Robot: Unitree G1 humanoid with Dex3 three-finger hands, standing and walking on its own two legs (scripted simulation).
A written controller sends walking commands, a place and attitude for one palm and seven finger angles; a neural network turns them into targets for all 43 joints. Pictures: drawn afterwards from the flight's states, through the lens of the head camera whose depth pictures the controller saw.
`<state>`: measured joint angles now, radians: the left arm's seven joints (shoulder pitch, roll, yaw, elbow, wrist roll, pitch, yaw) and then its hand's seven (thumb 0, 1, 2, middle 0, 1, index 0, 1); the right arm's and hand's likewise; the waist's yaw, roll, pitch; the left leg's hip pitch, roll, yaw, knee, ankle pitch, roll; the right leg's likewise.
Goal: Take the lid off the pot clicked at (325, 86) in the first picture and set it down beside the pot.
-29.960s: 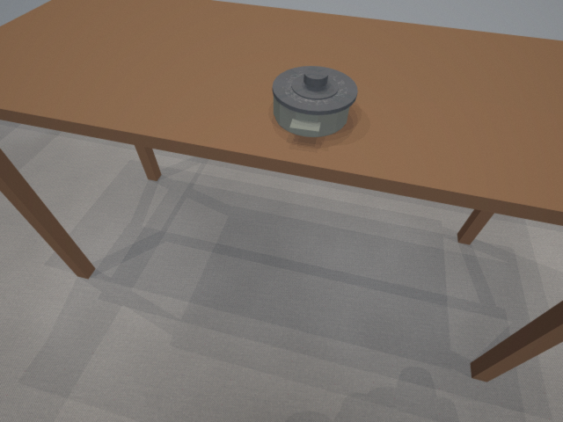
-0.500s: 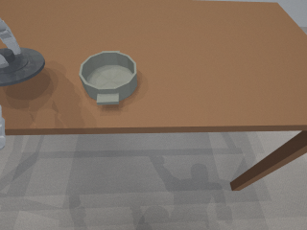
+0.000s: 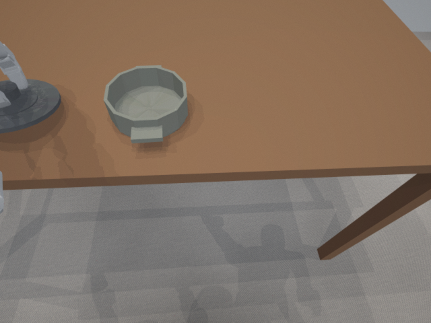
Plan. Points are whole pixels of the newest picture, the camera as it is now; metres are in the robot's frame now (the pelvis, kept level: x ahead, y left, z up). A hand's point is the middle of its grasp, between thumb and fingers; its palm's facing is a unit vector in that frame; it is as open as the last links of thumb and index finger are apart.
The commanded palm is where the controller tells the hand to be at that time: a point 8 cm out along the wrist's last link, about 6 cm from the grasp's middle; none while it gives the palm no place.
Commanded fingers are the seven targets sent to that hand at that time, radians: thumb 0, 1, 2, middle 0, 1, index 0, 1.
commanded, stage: lower the lid onto the table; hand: left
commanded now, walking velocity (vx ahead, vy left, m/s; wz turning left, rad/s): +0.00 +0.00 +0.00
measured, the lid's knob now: (3, 91) +0.50 +0.33 +0.14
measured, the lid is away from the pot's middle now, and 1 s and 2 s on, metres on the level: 0.24 0.25 0.25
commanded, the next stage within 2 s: open the fingers wide in 0.20 s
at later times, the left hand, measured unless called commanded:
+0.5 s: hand out of the picture +0.46 +0.32 +0.15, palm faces -0.38 -0.11 -0.92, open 7.2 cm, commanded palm +0.48 +0.32 +0.22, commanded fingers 0.00 0.53 0.84 -0.80 -1.08 -0.64 -1.00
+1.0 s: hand out of the picture +0.45 +0.33 +0.16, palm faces -0.36 -0.11 -0.93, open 9.1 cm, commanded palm +0.47 +0.32 +0.22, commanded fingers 0.00 -0.04 0.88 -0.51 -0.69 -0.49 -0.68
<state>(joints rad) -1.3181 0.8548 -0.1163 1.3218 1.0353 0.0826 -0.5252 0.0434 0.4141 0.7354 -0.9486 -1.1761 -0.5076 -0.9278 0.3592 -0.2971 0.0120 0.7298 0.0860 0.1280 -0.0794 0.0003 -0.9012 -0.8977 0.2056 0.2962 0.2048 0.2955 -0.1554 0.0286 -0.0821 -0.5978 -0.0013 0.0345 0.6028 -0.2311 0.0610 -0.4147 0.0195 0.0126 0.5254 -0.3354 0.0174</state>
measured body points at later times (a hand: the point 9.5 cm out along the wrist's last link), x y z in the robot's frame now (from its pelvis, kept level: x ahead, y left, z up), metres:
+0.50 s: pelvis -0.01 +0.00 -0.01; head +0.06 +0.02 +0.44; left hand +0.48 +0.33 +0.21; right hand +0.00 -0.28 -0.12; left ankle +0.03 +0.08 -0.73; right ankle -0.06 -0.14 -0.73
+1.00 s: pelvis -0.01 +0.01 -0.01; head +0.05 +0.03 +0.44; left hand +0.47 +0.33 +0.21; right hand +0.02 -0.27 -0.12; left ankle +0.03 +0.08 -0.73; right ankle -0.06 -0.14 -0.73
